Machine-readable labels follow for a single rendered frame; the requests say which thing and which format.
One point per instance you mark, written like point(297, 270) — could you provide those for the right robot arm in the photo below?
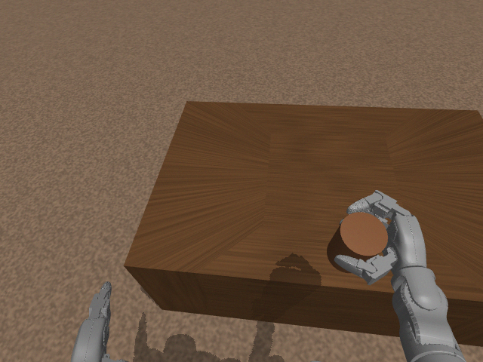
point(421, 307)

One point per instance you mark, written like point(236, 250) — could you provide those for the can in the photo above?
point(360, 235)

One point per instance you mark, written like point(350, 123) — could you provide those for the right robot hand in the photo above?
point(405, 246)

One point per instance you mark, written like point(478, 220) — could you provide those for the left robot hand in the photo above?
point(93, 334)

